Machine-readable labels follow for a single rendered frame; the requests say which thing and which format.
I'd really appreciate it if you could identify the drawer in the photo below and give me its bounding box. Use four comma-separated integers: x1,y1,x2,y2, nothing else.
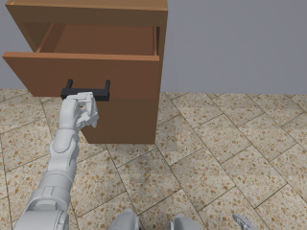
2,23,159,100

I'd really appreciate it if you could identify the robot right hand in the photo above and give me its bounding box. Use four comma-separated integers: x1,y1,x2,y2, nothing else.
232,213,259,230

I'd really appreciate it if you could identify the robot left shin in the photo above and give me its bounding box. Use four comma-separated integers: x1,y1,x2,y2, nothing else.
123,209,133,213

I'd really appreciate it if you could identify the robot left thigh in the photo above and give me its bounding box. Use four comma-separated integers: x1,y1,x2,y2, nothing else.
107,212,140,230

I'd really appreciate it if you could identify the handle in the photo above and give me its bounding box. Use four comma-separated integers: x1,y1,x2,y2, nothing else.
60,79,110,102

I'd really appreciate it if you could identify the left robot forearm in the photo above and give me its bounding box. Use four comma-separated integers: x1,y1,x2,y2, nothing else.
12,128,80,230

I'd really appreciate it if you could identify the cabinet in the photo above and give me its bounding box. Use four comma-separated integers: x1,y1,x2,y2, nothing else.
5,0,168,145

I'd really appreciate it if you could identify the robot left hand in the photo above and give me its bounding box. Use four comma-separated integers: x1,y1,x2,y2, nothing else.
59,92,99,134

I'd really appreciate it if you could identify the left robot upper arm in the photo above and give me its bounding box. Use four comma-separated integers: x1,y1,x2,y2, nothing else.
15,210,69,230

